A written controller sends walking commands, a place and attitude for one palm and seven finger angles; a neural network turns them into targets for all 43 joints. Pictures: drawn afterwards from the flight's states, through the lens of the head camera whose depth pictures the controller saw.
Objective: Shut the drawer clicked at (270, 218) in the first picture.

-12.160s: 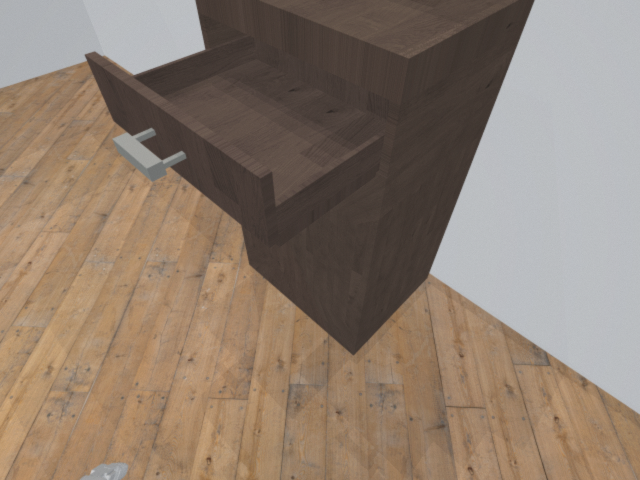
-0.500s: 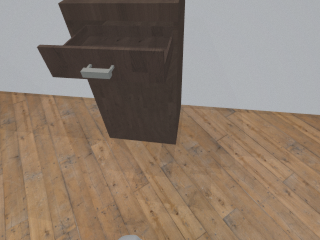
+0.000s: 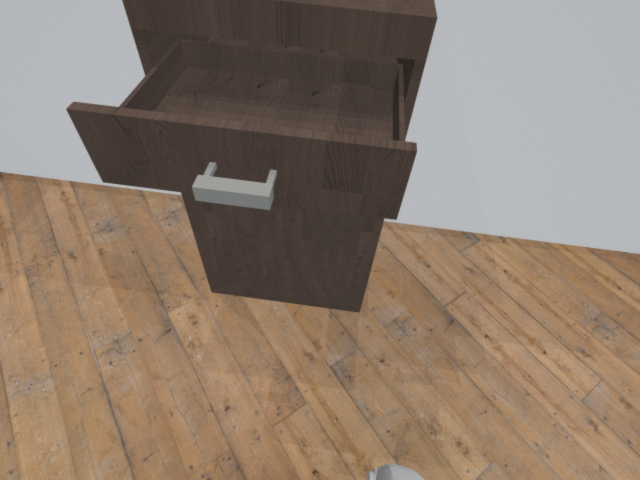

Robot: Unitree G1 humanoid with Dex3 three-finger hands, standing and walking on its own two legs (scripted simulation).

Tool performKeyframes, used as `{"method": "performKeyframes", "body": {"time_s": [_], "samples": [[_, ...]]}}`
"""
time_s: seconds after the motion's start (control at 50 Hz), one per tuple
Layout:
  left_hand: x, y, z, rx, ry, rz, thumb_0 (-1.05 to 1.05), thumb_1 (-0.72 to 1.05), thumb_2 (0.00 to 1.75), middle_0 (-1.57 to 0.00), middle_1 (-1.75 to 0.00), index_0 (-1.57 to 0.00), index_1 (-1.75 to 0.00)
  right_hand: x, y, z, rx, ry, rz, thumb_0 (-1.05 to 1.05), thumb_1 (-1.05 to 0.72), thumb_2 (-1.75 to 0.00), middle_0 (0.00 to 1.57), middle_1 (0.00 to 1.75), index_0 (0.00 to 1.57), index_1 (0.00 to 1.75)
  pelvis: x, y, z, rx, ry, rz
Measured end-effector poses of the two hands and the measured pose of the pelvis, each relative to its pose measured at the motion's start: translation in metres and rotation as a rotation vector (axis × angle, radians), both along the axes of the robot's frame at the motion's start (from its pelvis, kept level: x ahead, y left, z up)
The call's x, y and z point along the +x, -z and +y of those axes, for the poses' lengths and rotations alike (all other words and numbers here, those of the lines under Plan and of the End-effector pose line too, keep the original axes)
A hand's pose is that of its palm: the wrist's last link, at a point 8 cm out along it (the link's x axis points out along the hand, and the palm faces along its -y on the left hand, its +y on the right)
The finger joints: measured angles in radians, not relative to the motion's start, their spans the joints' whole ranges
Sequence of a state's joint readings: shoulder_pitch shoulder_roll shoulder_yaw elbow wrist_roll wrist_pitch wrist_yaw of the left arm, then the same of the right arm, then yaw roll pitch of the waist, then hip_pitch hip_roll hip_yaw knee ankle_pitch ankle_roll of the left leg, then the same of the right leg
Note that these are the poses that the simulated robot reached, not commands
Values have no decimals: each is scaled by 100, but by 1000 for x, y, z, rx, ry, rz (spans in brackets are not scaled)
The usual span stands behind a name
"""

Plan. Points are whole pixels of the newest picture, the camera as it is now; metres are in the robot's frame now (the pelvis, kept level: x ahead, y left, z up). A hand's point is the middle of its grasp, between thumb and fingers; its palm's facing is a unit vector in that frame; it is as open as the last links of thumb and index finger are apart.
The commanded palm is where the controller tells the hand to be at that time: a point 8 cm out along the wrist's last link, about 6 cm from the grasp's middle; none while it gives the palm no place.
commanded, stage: take the last steps up to it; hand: left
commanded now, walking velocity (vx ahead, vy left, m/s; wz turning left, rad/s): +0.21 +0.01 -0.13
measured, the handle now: (238, 182) +0.49 +0.17 +0.08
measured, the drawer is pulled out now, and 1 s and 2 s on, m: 0.27 0.27 0.27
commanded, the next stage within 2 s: come to a stop and stand still in 0.16 s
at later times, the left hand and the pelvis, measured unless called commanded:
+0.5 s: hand (236, 400) +0.26 +0.15 -0.17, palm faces -0.03 -0.98 -0.20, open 7.2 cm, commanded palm none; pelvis +0.14 -0.01 -0.01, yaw -3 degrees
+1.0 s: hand out of the picture +0.10 +0.25 -0.18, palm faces +0.00 -0.98 -0.18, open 7.4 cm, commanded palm none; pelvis +0.10 +0.05 +0.01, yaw -4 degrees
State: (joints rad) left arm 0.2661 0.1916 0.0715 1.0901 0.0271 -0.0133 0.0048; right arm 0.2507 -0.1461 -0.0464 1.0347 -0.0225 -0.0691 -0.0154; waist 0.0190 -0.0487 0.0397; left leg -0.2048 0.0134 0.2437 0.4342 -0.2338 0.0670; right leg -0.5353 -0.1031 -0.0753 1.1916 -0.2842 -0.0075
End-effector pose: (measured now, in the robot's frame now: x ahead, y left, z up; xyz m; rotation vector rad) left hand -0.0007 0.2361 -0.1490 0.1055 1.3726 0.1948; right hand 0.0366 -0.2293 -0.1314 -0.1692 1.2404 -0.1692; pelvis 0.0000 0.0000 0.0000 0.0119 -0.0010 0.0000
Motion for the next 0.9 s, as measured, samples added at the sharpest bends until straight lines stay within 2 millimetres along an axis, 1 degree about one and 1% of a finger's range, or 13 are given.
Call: {"method": "performKeyframes", "body": {"time_s": [0.08,0.18,0.28,0.32,0.36,0.4,0.46,0.52,0.6,0.68,0.72,0.76,0.9], "samples": [[82,-11,12,20,53,-127,1,91,90,-20,-30,-20,-29,-15,4,19,34,55,82,0,-94,-90,20,30,20,30,27,-3,9,9,14,-3],[164,-19,5,18,121,-217,0,91,90,-20,-30,-20,-29,-34,11,41,86,121,201,0,-92,-90,20,30,20,30,60,-2,12,9,28,-10],[226,-17,-20,-1,198,-240,0,91,90,-20,-30,-20,-29,-44,16,54,131,191,314,1,-92,-90,20,30,20,30,95,4,6,3,52,-12],[246,-12,-33,-10,221,-246,0,91,90,-20,-30,-20,-29,-44,19,55,146,214,359,1,-91,-90,20,30,20,30,111,9,0,-1,57,-13],[258,-7,-44,-13,224,-257,0,91,90,-20,-30,-20,-29,-40,23,52,157,230,396,1,-91,-90,20,30,20,30,125,14,-7,-2,58,-13],[259,-6,-51,-19,218,-247,0,91,90,-20,-30,-20,-29,-26,24,46,154,237,407,1,-91,-90,20,30,20,30,132,13,-10,-8,51,-14],[251,-8,-50,-10,169,-218,-1,92,90,-20,-30,-20,-29,8,24,33,129,218,369,1,-91,-90,20,30,20,30,137,8,-10,-3,48,-12],[248,-13,-33,31,145,-207,-3,94,90,-21,-30,-21,-30,50,27,20,96,175,286,1,-91,-90,20,30,20,30,135,5,-5,0,44,-6],[235,-13,-4,63,142,-169,-3,93,90,-21,-30,-21,-30,105,25,9,46,124,137,1,-91,-90,20,30,20,30,128,6,8,-3,50,-7],[219,-3,28,68,131,-152,-1,92,90,-21,-30,-21,-30,142,15,11,-11,77,1,1,-92,-90,20,30,19,30,120,11,27,-19,52,-15],[211,8,44,58,116,-150,-1,92,90,-21,-30,-21,-29,151,11,17,-40,58,-54,0,-92,-90,20,29,19,30,118,18,38,-34,49,-20],[200,13,56,47,95,-137,0,92,90,-20,-30,-20,-29,150,5,27,-56,35,-71,0,-92,-90,20,29,19,30,114,18,46,-32,49,-30],[143,4,71,3,57,-27,0,91,90,-20,-30,-20,-29,125,-20,50,-67,22,-21,1,-91,-90,20,30,20,30,109,-4,55,-58,54,-16]]}}
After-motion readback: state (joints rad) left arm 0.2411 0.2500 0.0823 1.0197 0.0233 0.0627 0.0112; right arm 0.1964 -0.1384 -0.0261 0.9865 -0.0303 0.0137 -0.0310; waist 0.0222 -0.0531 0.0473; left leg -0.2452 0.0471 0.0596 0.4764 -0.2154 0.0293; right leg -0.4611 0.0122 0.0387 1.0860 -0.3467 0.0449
